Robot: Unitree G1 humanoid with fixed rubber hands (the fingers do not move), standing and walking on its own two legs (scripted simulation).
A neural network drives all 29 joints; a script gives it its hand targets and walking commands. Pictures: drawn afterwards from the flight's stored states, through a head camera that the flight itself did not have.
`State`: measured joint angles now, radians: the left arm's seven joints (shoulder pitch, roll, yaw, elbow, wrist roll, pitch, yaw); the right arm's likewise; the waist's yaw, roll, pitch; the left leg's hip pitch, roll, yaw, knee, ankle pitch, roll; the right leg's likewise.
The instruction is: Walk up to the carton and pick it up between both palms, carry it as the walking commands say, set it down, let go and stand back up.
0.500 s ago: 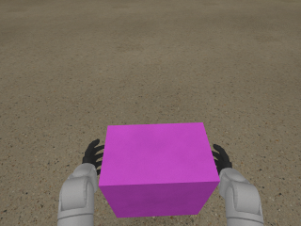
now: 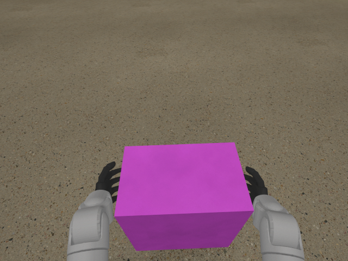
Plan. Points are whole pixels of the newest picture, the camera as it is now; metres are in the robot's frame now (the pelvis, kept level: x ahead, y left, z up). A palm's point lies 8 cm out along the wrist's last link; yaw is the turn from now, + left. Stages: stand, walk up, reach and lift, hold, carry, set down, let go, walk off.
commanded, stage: carry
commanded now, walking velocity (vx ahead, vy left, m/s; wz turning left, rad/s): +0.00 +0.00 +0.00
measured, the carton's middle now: (181, 201) +0.28 +0.00 -0.02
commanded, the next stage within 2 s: hold in 0.94 s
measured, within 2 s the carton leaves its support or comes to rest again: neither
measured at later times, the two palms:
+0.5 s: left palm (96, 199) +0.24 +0.19 +0.05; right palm (254, 205) +0.24 -0.15 +0.04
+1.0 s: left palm (99, 197) +0.24 +0.18 +0.05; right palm (257, 205) +0.24 -0.16 +0.04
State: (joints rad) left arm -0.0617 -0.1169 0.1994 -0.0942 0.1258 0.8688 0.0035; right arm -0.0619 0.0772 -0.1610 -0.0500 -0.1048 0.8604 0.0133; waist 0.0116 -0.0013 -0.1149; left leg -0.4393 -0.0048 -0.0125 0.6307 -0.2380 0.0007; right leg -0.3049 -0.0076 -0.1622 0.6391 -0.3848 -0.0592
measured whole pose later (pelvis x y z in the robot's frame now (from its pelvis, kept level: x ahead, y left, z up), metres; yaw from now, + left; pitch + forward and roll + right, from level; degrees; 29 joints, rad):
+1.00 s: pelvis -0.02 +0.01 +0.00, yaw -1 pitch +2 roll +0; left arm -0.09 -0.12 0.21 -0.12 0.14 0.92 0.01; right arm -0.10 0.08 -0.18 -0.06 -0.11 0.90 0.01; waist 0.01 0.00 -0.08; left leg -0.43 -0.01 0.02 0.58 -0.19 0.02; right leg -0.32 -0.02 -0.14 0.63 -0.35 -0.04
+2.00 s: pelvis -0.02 +0.04 +0.00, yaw -8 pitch -1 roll +0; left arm -0.34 -0.16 0.34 0.41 0.26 0.48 0.04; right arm -0.39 0.03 -0.38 0.58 -0.23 0.40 0.11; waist 0.01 -0.04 0.08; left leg -0.37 -0.03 0.04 0.63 -0.24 0.04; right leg -0.31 0.03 0.05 0.67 -0.34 -0.01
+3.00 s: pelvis -0.06 +0.02 -0.12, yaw -8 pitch +27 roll -1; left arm -0.62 0.00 0.34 0.63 0.08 0.25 0.07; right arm -0.66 -0.05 -0.28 0.73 -0.03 0.23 -0.03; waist 0.02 0.00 -0.08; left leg -1.35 -0.05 -0.06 1.29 -0.40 -0.01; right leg -1.27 0.10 0.01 1.34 -0.53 -0.03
